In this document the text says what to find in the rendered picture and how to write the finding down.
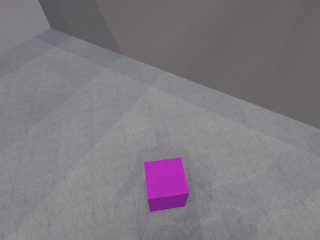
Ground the carton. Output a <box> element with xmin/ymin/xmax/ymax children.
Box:
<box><xmin>144</xmin><ymin>157</ymin><xmax>189</xmax><ymax>212</ymax></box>

